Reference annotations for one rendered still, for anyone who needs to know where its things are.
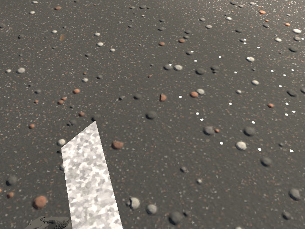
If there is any left robot hand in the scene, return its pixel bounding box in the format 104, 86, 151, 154
24, 216, 70, 229

